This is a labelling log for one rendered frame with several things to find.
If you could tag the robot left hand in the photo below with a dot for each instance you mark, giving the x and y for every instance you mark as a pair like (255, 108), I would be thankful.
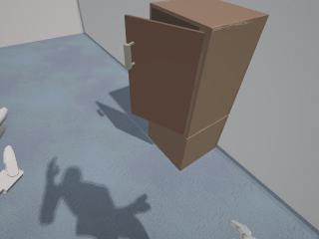
(11, 174)

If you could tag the handle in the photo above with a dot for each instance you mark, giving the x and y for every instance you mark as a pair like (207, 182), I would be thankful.
(128, 55)

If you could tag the robot right hand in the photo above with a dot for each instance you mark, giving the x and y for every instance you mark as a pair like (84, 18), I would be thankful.
(242, 230)

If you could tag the cupboard door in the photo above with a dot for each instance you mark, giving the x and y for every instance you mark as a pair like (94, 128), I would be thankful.
(161, 81)

